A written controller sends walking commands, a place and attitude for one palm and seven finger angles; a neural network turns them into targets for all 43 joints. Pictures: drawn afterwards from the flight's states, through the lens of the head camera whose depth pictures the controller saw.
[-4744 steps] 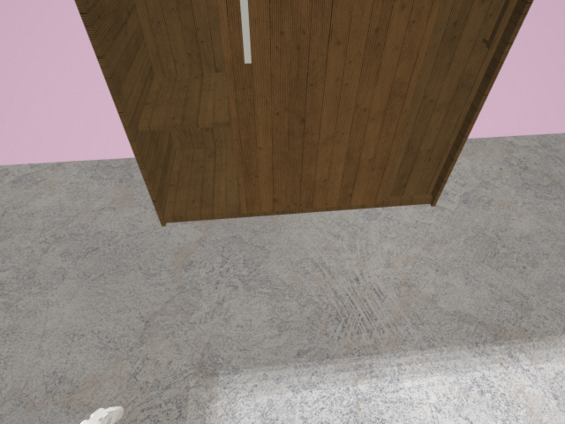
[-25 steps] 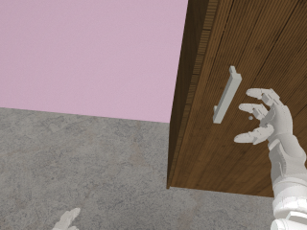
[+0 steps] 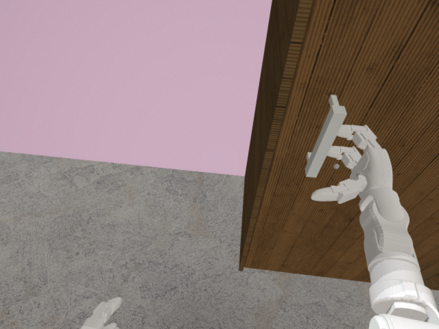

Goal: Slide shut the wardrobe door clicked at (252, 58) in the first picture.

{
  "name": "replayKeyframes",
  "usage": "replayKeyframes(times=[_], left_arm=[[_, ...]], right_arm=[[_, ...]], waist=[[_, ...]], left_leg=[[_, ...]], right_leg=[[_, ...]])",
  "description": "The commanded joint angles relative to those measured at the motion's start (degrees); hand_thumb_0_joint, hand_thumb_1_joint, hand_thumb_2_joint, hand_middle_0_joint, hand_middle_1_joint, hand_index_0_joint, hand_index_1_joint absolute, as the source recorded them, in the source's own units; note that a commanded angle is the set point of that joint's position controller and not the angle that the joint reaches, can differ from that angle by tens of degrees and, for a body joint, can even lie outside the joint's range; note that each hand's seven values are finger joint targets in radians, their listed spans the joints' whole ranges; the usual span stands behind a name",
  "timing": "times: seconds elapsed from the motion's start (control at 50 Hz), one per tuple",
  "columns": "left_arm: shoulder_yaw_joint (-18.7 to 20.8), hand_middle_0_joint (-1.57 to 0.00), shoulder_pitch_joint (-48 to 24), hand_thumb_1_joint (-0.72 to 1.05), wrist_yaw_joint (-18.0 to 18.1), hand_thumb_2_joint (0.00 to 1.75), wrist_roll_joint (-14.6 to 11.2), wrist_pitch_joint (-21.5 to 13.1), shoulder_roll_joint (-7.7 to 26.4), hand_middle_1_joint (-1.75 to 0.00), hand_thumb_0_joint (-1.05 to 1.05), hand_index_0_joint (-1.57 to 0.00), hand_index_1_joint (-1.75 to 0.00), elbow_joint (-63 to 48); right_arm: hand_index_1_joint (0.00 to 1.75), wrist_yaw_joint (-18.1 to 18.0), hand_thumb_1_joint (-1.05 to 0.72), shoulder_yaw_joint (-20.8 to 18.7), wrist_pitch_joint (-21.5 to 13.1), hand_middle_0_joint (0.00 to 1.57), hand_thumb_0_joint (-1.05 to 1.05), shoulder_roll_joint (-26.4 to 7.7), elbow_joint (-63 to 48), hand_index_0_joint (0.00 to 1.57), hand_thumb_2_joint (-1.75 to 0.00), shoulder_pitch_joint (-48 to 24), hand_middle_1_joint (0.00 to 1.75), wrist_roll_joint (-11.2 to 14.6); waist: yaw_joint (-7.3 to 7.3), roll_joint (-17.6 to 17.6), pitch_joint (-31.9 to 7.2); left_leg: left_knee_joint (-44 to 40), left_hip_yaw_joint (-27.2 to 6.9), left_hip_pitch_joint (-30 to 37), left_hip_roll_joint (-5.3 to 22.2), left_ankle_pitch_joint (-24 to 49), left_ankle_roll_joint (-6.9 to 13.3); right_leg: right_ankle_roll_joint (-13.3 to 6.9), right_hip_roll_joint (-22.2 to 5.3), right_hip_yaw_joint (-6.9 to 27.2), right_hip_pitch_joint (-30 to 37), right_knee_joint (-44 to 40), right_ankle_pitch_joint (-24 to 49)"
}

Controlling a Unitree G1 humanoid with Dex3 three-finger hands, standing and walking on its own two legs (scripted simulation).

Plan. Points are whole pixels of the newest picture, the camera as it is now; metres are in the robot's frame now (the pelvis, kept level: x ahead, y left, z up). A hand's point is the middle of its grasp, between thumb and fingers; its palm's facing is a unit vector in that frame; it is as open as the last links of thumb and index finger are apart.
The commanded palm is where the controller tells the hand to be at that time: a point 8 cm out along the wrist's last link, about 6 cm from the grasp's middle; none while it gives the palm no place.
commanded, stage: feel for the door with the fingertips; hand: right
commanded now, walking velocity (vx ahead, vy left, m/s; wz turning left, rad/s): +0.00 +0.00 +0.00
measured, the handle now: (321, 138) +0.47 -0.14 +0.12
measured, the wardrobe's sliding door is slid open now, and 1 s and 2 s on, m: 0.00 0.00 0.00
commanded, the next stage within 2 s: slide the fingers in behind the handle in 0.38 s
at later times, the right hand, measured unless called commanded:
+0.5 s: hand (341, 154) +0.42 -0.17 +0.12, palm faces +0.03 +1.00 -0.03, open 13.7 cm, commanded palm +0.40 -0.22 +0.12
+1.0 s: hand (336, 158) +0.41 -0.16 +0.12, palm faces +0.04 +1.00 -0.03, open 13.9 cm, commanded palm +0.39 -0.21 +0.12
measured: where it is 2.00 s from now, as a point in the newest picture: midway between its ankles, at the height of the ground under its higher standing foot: outside the picture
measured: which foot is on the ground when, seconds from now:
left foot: down 0.00-1.00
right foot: down 0.00-1.00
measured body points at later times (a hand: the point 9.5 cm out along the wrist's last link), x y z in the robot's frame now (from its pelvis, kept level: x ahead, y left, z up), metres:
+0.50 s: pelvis +0.00 +0.01 +0.00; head +0.03 +0.01 +0.45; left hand +0.08 +0.27 -0.11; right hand +0.42 -0.23 +0.12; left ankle +0.01 +0.12 -0.73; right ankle -0.02 -0.09 -0.73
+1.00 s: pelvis -0.01 +0.01 +0.00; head +0.02 +0.01 +0.45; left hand +0.09 +0.26 -0.11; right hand +0.41 -0.22 +0.12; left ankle +0.01 +0.12 -0.73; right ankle -0.02 -0.09 -0.73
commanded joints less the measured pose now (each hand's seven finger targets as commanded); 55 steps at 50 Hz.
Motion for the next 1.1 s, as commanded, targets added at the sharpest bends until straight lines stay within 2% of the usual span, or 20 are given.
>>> replayKeyframes(times=[0.0,0.04,0.08,0.1,0.16,0.24,0.34,0.38,0.5,0.52,0.56,0.6,0.66,0.76,0.8,0.9,0.98,1.0,1.04,1.08], left_arm=[[2.8,-0.2,-1.5,0.9,0.6,0.9,0.4,-2.0,8.3,-0.3,0.0,-0.2,-0.3,-6.7],[2.3,-0.2,-2.1,0.9,1.0,0.9,0.1,-1.7,7.9,-0.3,0.0,-0.2,-0.3,-6.4],[2.2,-0.2,-2.1,0.9,1.4,0.9,-0.1,-1.5,8.1,-0.3,0.0,-0.2,-0.3,-6.0],[2.2,-0.2,-2.0,0.9,1.5,0.9,-0.1,-1.5,8.1,-0.3,0.0,-0.2,-0.3,-6.2],[2.3,-0.2,-1.3,0.9,1.7,0.9,-0.2,-1.9,8.1,-0.3,0.0,-0.2,-0.3,-5.8],[2.6,-0.2,0.4,0.9,1.6,0.9,-0.2,-1.8,8.8,-0.3,0.0,-0.2,-0.3,-5.1],[2.5,-0.2,0.9,0.9,1.3,0.9,-0.1,-1.2,9.0,-0.3,0.0,-0.2,-0.3,-5.1],[2.6,-0.2,1.1,0.9,1.1,0.9,0.0,-1.2,8.8,-0.3,0.0,-0.2,-0.3,-5.1],[3.0,-0.2,2.3,0.9,0.8,0.9,0.0,-0.8,8.9,-0.3,0.0,-0.2,-0.3,-4.8],[3.0,-0.2,2.0,0.9,0.7,0.9,-0.1,-0.9,8.8,-0.3,0.0,-0.2,-0.3,-5.0],[3.1,-0.2,1.8,0.9,0.6,0.9,-0.1,-1.0,8.7,-0.3,0.0,-0.2,-0.3,-5.0],[3.2,-0.2,2.0,0.9,0.4,0.9,0.0,-0.9,9.0,-0.3,0.0,-0.2,-0.3,-5.4],[2.9,-0.2,1.1,0.9,0.4,0.9,-0.2,-0.9,8.8,-0.3,0.0,-0.2,-0.3,-5.7],[2.7,-0.2,0.2,0.9,0.7,0.9,-0.1,-0.8,8.6,-0.3,0.0,-0.2,-0.3,-6.4],[2.6,-0.2,-0.3,0.9,0.6,0.9,-0.1,-1.0,8.2,-0.3,0.0,-0.2,-0.3,-6.7],[2.7,-0.2,-0.3,0.9,0.9,0.9,0.0,-1.0,8.4,-0.3,0.0,-0.2,-0.3,-6.5],[2.6,-0.2,-0.5,0.9,0.9,0.9,-0.3,-1.5,7.9,-0.3,0.0,-0.2,-0.3,-6.1],[2.8,-0.2,-0.1,0.9,0.8,0.9,-0.3,-1.5,8.0,-0.3,0.0,-0.2,-0.3,-6.0],[2.9,-0.2,-0.2,0.9,0.7,0.9,-0.3,-1.7,8.1,-0.3,0.0,-0.2,-0.3,-6.0],[2.9,-0.2,-0.4,0.9,0.7,0.9,-0.3,-1.7,8.1,-0.3,0.0,-0.2,-0.3,-5.7]], right_arm=[[1.2,-3.1,0.5,-7.1,-5.3,0.3,0.0,-17.4,-14.4,0.3,-0.3,-23.1,1.2,-0.1],[1.2,-3.0,0.5,-5.1,-4.8,0.3,0.0,-15.1,-11.7,0.3,-0.3,-25.8,1.2,-0.3],[1.2,-2.4,0.5,-5.3,-4.3,0.3,0.0,-15.8,-9.2,0.3,-0.3,-27.6,1.2,-0.4],[1.2,-1.9,0.5,-4.2,-4.4,0.3,0.0,-14.8,-9.8,0.3,-0.3,-29.0,1.2,-0.2],[1.2,-0.2,0.5,-1.9,-4.4,0.3,0.0,-11.8,-7.6,0.3,-0.3,-30.8,1.2,0.6],[1.2,1.3,0.5,-3.2,-4.7,0.3,0.0,-13.0,-3.9,0.3,-0.3,-30.5,1.2,1.3],[1.2,0.9,0.5,-5.6,-5.1,0.3,0.0,-16.2,0.0,0.3,-0.3,-32.0,1.2,0.4],[1.2,0.6,0.5,-4.3,-6.1,0.3,0.0,-15.6,-1.5,0.3,-0.3,-35.6,1.2,-0.1],[1.2,0.4,0.5,-3.3,-6.6,0.3,0.0,-14.5,-0.5,0.3,-0.3,-35.5,1.2,-0.3],[1.2,0.6,0.5,-2.2,-6.8,0.3,0.0,-13.0,-1.1,0.3,-0.3,-35.9,1.2,-0.1],[1.2,0.6,0.5,-2.3,-7.0,0.3,0.0,-12.8,-1.5,0.3,-0.3,-34.7,1.2,-0.1],[1.2,0.5,0.5,-3.6,-7.0,0.3,0.0,-14.1,-1.7,0.3,-0.3,-31.1,1.2,0.0],[1.2,0.4,0.5,-2.8,-7.1,0.3,0.0,-12.9,-1.8,0.3,-0.3,-31.8,1.2,0.3],[1.2,-1.0,0.5,-5.8,-7.2,0.3,0.0,-15.8,-3.6,0.3,-0.3,-29.9,1.2,0.2],[1.2,-1.3,0.5,-3.7,-7.5,0.3,0.0,-13.8,-5.7,0.3,-0.3,-31.2,1.2,0.0],[1.2,-1.7,0.5,-5.6,-7.3,0.3,0.0,-16.1,-6.0,0.3,-0.3,-29.9,1.2,-0.1],[1.2,-1.1,0.5,-0.8,-6.8,0.3,0.0,-10.3,-6.0,0.3,-0.3,-31.7,1.2,0.2],[1.2,-1.0,0.5,-0.1,-6.7,0.3,0.0,-9.5,-5.9,0.3,-0.3,-32.0,1.2,0.2],[1.2,-1.2,0.5,-0.6,-6.3,0.3,0.0,-9.3,-6.1,0.3,-0.3,-30.6,1.2,0.4],[1.2,-1.7,0.5,0.2,-5.9,0.3,0.0,-8.4,-5.5,0.3,-0.3,-30.5,1.2,0.3]], waist=[[-1.46,0.5,-16.0],[-0.19,-0.4,-12.7],[0.07,-1.1,-11.3],[0.56,0.2,-12.1],[1.22,-1.9,-14.6],[1.41,2.8,-16.3],[0.87,1.4,-13.9],[1.52,-1.4,-14.7],[2.02,0.5,-16.9],[2.08,-1.0,-16.9],[1.7,-2.1,-17.3],[0.81,0.9,-18.2],[1.02,-0.1,-15.1],[-0.18,0.8,-15.1],[0.49,-0.2,-14.9],[0.19,1.3,-15.9],[1.25,-2.2,-14.5],[1.76,0.7,-14.7],[0.79,-1.3,-15.7],[1.03,-0.7,-14.8]], left_leg=[[-2.2,-1.9,9.7,-1.2,17.5,1.9],[-3.1,-2.1,8.3,-1.1,15.0,1.8],[-3.3,-2.1,7.5,-1.1,13.2,2.1],[-3.6,-2.2,7.9,-1.2,13.5,2.0],[-3.3,-2.0,6.9,-1.3,14.5,2.1],[-2.8,-1.7,8.2,-1.4,17.4,1.9],[-2.4,-2.0,7.1,-1.1,15.4,2.0],[-2.2,-2.2,5.9,-1.1,15.0,2.0],[-1.9,-2.0,6.0,-1.5,16.5,1.9],[-1.8,-2.0,5.6,-1.4,16.3,1.9],[-1.8,-1.8,5.3,-1.5,16.0,2.1],[-1.8,-1.8,7.0,-1.6,16.6,2.1],[-2.2,-1.9,6.1,-1.5,14.9,2.1],[-2.5,-2.3,8.3,-1.3,14.0,2.0],[-2.7,-2.5,7.7,-1.3,14.1,1.9],[-2.9,-2.9,9.4,-1.3,14.8,1.8],[-2.8,-2.1,6.7,-1.4,14.8,2.0],[-3.0,-2.1,6.5,-1.5,14.8,1.9],[-2.7,-1.8,6.6,-1.4,14.7,2.0],[-2.6,-1.5,5.9,-1.4,14.4,2.0]], right_leg=[[1.3,-1.1,4.4,5.5,-5.0,19.7],[0.9,-0.8,3.8,4.2,-5.7,15.3],[0.9,-0.8,4.0,3.8,-6.1,13.5],[0.7,-0.8,4.0,4.0,-5.9,13.6],[0.8,-0.7,4.1,6.6,-5.2,15.0],[0.6,-0.6,4.0,5.5,-4.4,17.1],[0.5,-0.3,3.8,2.3,-4.3,14.5],[0.5,-0.2,3.9,3.3,-4.0,14.7],[0.4,-0.5,4.2,4.5,-3.2,16.9],[0.5,-0.4,4.1,5.0,-3.3,16.8],[0.7,-0.5,4.2,6.0,-3.4,17.3],[0.5,-0.7,4.3,5.1,-3.4,17.7],[0.5,-0.5,4.1,3.8,-4.1,14.8],[0.3,-0.3,3.7,2.3,-4.9,12.7],[0.3,-0.5,3.5,3.1,-4.8,13.0],[0.2,-0.5,3.3,3.0,-4.8,13.1],[0.6,-0.6,3.6,5.2,-4.9,14.2],[0.4,-0.8,3.7,5.3,-4.6,14.5],[0.7,-0.7,3.9,5.9,-4.7,15.1],[0.8,-0.7,4.2,5.9,-4.8,15.2]])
